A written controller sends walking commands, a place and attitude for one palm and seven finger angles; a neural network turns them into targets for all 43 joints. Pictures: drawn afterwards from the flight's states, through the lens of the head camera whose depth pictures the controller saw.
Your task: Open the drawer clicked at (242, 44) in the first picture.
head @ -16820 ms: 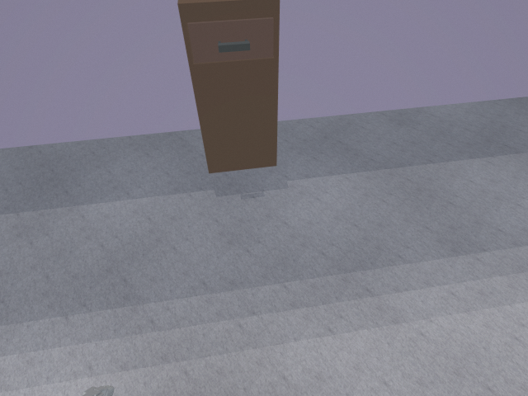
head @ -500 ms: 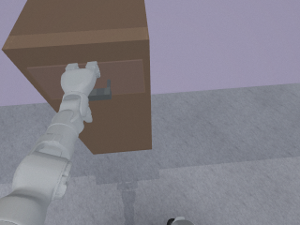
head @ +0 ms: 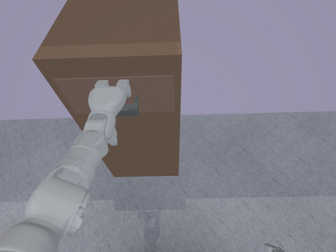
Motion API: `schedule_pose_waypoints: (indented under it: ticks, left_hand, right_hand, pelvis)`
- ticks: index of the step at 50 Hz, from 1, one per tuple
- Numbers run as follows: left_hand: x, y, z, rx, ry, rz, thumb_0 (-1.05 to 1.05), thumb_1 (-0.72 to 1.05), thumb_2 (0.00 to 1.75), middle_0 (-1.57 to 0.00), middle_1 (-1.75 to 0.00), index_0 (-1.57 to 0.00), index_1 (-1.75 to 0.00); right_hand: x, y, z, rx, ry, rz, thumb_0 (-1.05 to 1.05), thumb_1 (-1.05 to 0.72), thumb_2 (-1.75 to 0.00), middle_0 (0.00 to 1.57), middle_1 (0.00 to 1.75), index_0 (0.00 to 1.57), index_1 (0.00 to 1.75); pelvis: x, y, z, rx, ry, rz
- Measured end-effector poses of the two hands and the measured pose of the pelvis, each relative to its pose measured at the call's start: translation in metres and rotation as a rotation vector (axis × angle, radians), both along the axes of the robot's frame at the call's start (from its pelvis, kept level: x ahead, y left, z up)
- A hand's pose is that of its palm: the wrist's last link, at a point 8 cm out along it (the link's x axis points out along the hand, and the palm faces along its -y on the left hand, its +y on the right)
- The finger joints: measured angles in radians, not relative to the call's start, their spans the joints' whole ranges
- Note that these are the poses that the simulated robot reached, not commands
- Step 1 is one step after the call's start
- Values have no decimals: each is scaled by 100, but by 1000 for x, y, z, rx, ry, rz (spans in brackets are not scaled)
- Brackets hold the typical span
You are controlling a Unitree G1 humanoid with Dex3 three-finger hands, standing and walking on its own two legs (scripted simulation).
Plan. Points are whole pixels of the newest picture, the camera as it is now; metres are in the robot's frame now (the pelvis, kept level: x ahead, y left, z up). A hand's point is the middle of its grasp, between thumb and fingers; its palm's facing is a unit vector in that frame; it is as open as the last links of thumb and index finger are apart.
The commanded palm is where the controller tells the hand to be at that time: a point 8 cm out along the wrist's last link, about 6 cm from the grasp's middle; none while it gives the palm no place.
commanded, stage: re-aim the fingers above the handle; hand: left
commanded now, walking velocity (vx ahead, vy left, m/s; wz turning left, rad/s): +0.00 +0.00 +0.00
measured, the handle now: (118, 104) +0.55 +0.16 -0.03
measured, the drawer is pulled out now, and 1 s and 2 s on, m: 0.00 0.00 0.00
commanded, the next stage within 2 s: lower the fingers behind the handle in 0.44 s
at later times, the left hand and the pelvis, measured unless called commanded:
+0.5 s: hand (114, 117) +0.45 +0.14 +0.04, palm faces -0.04 -0.03 -1.00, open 13.8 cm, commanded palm +0.43 +0.17 +0.09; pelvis +0.00 +0.00 +0.00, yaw +0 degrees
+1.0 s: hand (111, 120) +0.46 +0.16 +0.01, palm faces -0.01 -0.02 -1.00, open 13.8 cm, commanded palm +0.44 +0.17 +0.06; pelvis +0.00 +0.00 -0.01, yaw +0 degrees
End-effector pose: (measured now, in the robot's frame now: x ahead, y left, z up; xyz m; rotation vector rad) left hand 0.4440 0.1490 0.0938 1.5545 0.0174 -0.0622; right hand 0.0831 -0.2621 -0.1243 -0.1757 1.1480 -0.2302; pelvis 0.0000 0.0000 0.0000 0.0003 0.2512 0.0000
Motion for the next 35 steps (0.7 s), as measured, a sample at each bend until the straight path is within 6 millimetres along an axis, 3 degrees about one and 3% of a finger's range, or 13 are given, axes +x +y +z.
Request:
schedule_pose_waypoints:
  ticks: [3,6,13,16,19,27,30,35]
  left_hand:
    - [2,-9,-7,-31,4,-25,0,-49,31,-32,-120,-32,-120]
    - [1,-5,-12,-40,-22,-22,0,-49,31,-32,-120,-32,-120]
    - [-13,39,-14,48,-54,100,0,-48,31,-32,-120,-32,-120]
    - [-19,49,-12,60,-18,128,0,-48,31,-32,-120,-32,-120]
    - [-21,41,-9,36,14,88,0,-48,31,-32,-120,-32,-120]
    - [-10,-8,0,-35,-49,-91,0,-49,31,-32,-120,-32,-120]
    - [-3,-6,2,-20,-97,-48,0,-49,31,-32,-120,-32,-120]
    - [-1,17,-13,63,-51,88,0,-48,31,-32,-120,-32,-120]
  right_hand:
    - [-8,-2,1,-7,3,-21,0,-91,-90,20,30,20,30]
    - [-19,-5,-1,-10,21,-41,0,-91,-90,20,30,20,30]
    - [-42,-5,-9,14,97,-63,0,-91,-90,20,30,20,30]
    - [-46,-5,-9,16,117,-57,0,-91,-90,20,30,20,30]
    - [-44,-6,-6,1,116,-45,0,-91,-90,20,30,20,30]
    - [-29,-9,2,-34,28,-39,0,-91,-90,20,30,20,30]
    - [-28,-7,0,-23,9,-42,0,-91,-90,20,30,20,30]
    - [-35,-1,-7,15,31,-51,0,-91,-90,20,30,20,30]
  pelvis:
    - [1,-1,-1,4,9,-18]
    - [1,-2,-2,7,18,-36]
    - [0,-5,-2,5,16,-35]
    - [-1,-5,0,1,3,-18]
    - [-2,-5,2,-2,-11,-1]
    - [-6,-1,-1,2,-9,-9]
    - [-8,-1,-3,6,6,-26]
    - [-9,-1,-4,10,28,-42]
